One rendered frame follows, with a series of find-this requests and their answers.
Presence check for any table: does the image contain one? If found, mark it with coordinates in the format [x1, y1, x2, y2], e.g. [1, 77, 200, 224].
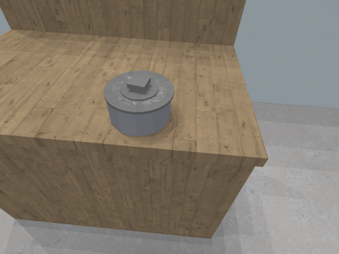
[0, 0, 268, 239]

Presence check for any lid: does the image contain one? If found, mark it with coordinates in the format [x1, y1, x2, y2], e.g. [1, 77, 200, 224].
[104, 70, 174, 114]

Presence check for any pot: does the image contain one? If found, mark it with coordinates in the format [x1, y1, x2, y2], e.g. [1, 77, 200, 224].
[106, 102, 171, 136]

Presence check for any knob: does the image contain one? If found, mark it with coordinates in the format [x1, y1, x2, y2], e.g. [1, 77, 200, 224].
[127, 74, 150, 92]

